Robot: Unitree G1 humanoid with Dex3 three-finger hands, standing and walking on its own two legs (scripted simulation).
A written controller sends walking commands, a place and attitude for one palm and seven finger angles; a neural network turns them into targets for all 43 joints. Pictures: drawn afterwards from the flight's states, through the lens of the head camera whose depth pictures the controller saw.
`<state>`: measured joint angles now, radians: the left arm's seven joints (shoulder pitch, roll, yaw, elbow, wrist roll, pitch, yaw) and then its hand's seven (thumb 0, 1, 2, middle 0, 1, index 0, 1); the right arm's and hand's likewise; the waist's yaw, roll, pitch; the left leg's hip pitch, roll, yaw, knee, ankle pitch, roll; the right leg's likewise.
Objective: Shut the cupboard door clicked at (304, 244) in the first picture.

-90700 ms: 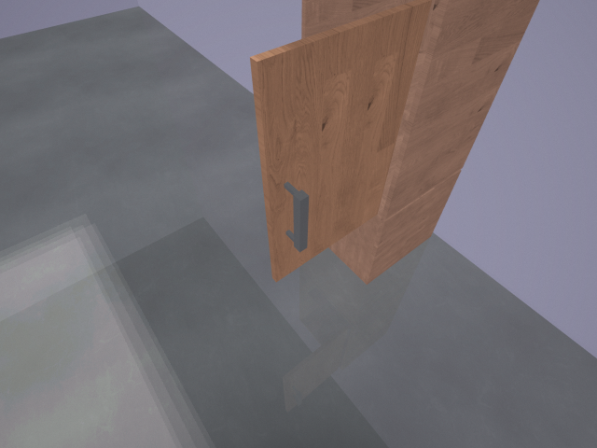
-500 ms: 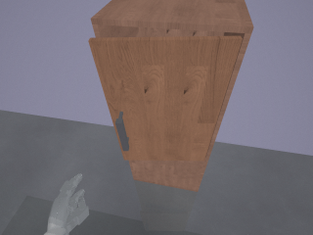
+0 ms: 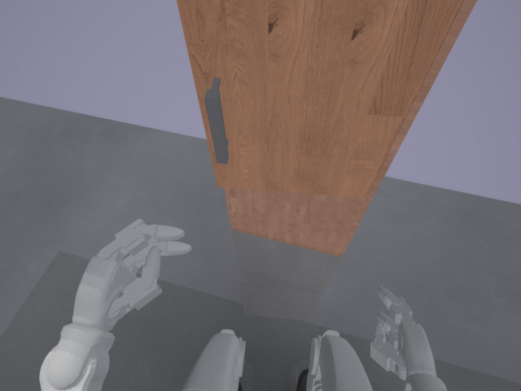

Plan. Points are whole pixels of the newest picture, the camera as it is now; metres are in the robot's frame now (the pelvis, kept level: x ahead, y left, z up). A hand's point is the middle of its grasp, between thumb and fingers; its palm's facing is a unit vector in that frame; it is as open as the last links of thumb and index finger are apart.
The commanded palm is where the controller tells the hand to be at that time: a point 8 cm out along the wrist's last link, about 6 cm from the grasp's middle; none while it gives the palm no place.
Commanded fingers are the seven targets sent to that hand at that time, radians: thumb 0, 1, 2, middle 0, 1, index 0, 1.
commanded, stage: raise the hand and make a fist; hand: left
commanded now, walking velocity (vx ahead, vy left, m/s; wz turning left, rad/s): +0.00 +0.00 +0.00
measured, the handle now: (219, 123) +0.57 +0.13 +0.04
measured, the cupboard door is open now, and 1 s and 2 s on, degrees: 10 10 10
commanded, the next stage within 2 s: bring the fist close to the handle in 1.26 s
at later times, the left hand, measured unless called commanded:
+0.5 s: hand (133, 279) +0.25 +0.19 +0.06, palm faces -0.03 -1.00 -0.03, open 3.2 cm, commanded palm +0.23 +0.25 +0.06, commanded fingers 0.00 0.90 0.90 -1.26 -1.46 -1.26 -1.46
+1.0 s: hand (142, 269) +0.27 +0.19 +0.06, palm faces -0.04 -1.00 -0.05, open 3.1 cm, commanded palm +0.24 +0.24 +0.06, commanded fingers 0.00 0.90 0.90 -1.30 -1.50 -1.30 -1.50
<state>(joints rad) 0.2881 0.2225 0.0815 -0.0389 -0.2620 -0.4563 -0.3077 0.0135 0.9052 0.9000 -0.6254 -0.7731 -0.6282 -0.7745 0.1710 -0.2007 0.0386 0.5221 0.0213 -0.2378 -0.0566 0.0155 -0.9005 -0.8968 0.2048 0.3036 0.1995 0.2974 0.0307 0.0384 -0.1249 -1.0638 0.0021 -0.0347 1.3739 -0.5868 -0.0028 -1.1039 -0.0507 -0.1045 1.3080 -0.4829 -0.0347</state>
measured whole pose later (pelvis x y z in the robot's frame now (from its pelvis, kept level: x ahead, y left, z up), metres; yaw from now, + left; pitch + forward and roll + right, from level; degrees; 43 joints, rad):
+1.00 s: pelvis +0.04 +0.01 +0.01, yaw +0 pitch +19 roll -2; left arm 0.37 0.24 0.16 -0.02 -0.28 -0.39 -0.29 0.01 0.91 0.90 -1.29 -1.50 -1.30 -1.50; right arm 0.24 -0.25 0.00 0.47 0.02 -0.15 -0.05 0.02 -0.90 -0.90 0.21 0.30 0.20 0.30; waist 0.00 0.04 -0.17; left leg -1.04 0.00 -0.03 1.33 -0.63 0.01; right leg -1.09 -0.04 -0.09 1.27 -0.52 -0.02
